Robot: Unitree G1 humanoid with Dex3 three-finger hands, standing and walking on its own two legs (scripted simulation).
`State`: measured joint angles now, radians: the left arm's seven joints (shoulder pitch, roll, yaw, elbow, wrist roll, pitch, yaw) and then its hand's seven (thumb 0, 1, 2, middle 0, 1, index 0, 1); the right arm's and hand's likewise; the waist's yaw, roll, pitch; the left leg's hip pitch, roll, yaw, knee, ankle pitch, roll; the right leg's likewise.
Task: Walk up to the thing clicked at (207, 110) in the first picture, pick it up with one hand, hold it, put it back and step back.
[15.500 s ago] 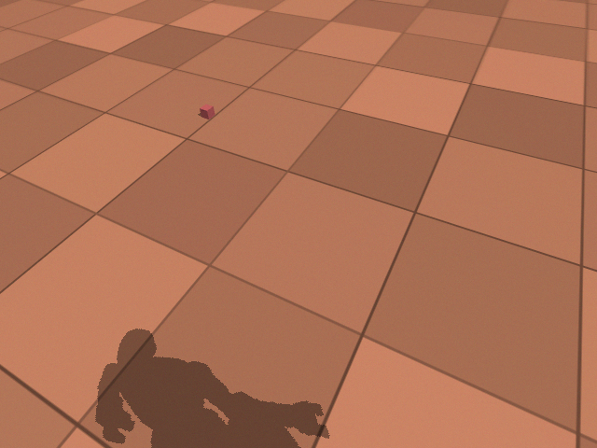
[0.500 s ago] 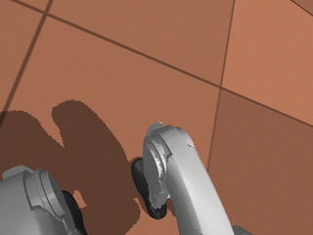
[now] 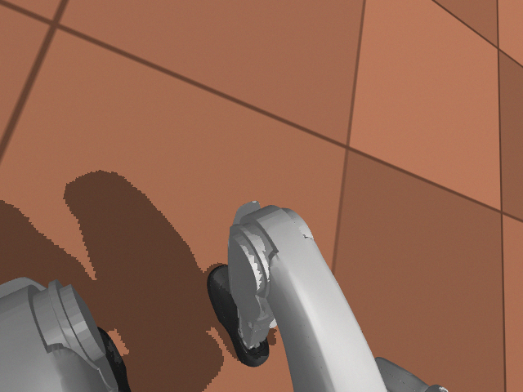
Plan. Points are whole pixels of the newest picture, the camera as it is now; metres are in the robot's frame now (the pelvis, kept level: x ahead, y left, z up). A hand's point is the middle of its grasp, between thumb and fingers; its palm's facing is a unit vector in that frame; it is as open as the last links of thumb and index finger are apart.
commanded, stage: rest palm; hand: left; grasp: from above
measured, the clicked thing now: out of the picture +0.38 +0.34 -0.27
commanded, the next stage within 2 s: close in 0.76 s
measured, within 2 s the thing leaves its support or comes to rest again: neither
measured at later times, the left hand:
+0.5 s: hand out of the picture +0.39 +0.35 -0.25, palm faces -0.15 -0.41 -0.90, open 14.3 cm
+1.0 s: hand out of the picture +0.38 +0.35 -0.24, palm faces -0.17 -0.41 -0.90, open 14.2 cm
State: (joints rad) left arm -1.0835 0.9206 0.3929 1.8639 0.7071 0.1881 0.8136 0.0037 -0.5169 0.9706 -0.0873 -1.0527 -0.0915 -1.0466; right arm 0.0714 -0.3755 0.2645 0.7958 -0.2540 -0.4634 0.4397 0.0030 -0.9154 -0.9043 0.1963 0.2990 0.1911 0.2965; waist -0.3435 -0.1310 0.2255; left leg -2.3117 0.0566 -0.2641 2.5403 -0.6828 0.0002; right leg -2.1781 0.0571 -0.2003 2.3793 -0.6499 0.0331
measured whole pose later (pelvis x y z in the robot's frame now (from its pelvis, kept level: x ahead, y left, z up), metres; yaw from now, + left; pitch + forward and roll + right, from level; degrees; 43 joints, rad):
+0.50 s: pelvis +0.00 +0.00 +0.01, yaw -1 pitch +24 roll -15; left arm -1.09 0.92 0.33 1.83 0.66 0.21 0.82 0.00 -0.58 1.03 -0.10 -1.02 -0.07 -1.05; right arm 0.09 -0.39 0.28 0.78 -0.24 -0.48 0.45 0.00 -0.92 -0.91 0.20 0.30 0.19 0.30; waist -0.35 -0.14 0.24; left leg -2.29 0.05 -0.29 2.53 -0.70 0.00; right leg -2.14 0.06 -0.22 2.35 -0.66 0.03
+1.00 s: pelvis +0.00 +0.00 +0.01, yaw -1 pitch +24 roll -14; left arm -1.07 0.91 0.30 1.82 0.66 0.20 0.80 0.00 -0.58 1.07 -0.13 -0.99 -0.07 -1.05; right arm 0.09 -0.39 0.28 0.79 -0.24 -0.48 0.43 0.00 -0.91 -0.91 0.20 0.30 0.19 0.30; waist -0.34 -0.14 0.23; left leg -2.28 0.05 -0.29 2.51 -0.69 -0.01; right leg -2.14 0.06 -0.23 2.33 -0.65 0.03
